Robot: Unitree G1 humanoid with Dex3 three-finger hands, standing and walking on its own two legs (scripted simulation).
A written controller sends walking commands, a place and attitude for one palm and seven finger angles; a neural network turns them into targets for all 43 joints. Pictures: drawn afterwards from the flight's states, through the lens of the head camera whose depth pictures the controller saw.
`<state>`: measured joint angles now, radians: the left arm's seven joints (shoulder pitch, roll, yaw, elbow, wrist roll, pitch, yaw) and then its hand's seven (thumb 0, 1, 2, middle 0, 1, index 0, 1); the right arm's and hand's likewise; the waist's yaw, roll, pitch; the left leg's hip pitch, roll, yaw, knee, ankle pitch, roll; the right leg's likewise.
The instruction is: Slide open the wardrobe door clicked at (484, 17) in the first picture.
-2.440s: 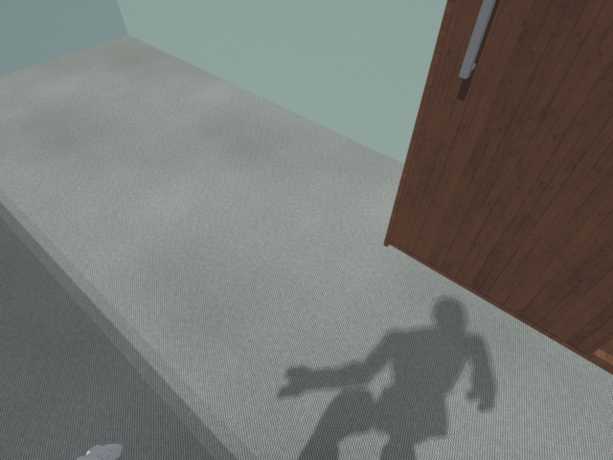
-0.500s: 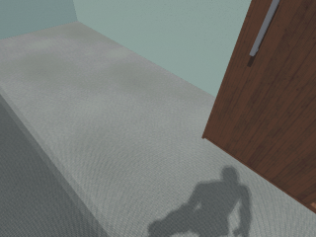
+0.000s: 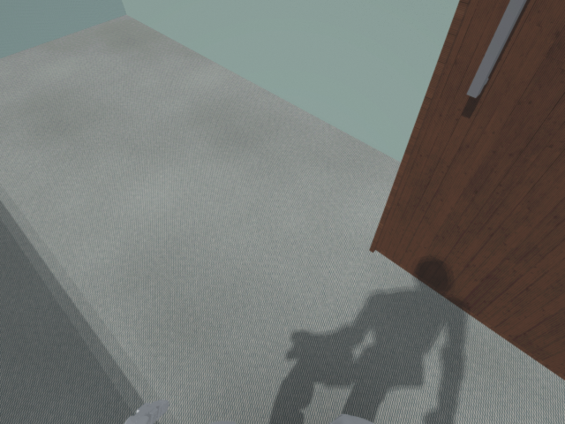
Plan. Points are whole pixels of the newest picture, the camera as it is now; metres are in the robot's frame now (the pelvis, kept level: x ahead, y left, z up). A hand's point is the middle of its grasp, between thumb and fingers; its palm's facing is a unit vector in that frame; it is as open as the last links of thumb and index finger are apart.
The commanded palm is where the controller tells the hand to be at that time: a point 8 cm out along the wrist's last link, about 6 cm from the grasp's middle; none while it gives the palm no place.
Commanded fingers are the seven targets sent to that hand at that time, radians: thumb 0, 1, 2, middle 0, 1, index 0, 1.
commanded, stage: turn to face it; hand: left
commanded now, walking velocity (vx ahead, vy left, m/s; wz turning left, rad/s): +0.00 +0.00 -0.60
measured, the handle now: (509, 24) +0.74 -0.41 +0.19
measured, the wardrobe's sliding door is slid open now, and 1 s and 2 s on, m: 0.00 0.00 0.00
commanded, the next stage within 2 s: take the last steps up to it in 1.18 s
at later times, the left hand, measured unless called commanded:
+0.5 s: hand (157, 408) +0.17 +0.21 -0.16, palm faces -0.15 -0.97 -0.19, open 7.3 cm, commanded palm none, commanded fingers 0.00 0.90 0.90 -0.20 -0.30 -0.20 -0.30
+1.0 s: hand (229, 323) +0.30 +0.11 -0.14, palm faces -0.50 -0.83 -0.24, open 7.4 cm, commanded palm none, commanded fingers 0.00 0.90 0.90 -0.20 -0.30 -0.20 -0.30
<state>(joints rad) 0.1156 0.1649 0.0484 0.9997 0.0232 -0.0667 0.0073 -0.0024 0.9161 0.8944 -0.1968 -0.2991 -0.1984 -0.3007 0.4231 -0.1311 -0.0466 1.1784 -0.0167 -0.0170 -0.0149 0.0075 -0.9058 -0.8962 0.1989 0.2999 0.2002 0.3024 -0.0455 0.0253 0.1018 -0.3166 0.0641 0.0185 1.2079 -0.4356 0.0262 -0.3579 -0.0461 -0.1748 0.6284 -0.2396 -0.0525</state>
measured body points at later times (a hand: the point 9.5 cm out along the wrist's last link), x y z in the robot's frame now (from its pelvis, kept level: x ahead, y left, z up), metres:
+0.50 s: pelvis +0.10 +0.02 +0.02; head +0.13 +0.04 +0.47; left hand +0.18 +0.26 -0.14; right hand +0.15 -0.22 -0.11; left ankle +0.15 +0.12 -0.72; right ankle +0.05 -0.10 -0.64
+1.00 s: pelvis +0.11 -0.01 +0.01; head +0.15 -0.03 +0.46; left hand +0.33 +0.15 -0.12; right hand +0.04 -0.27 -0.13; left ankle +0.19 +0.11 -0.68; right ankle +0.07 -0.12 -0.72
